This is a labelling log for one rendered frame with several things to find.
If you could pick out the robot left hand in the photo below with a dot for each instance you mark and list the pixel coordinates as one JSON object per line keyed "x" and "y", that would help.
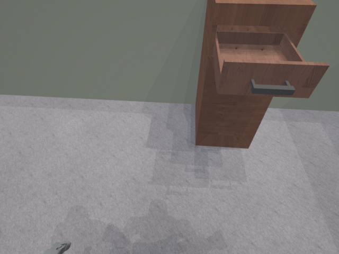
{"x": 58, "y": 248}

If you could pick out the drawer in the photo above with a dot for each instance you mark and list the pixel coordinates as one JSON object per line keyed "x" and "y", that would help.
{"x": 269, "y": 58}

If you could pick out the cabinet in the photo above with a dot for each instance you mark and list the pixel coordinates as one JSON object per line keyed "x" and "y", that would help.
{"x": 223, "y": 120}

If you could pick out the handle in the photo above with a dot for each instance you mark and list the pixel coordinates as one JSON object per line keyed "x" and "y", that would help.
{"x": 272, "y": 89}

